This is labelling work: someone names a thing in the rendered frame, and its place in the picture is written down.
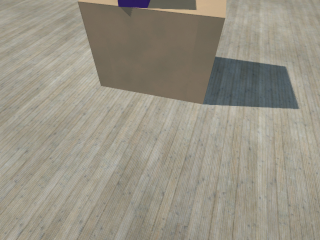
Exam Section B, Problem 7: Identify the pedestal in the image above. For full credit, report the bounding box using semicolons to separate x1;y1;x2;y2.
77;0;227;105

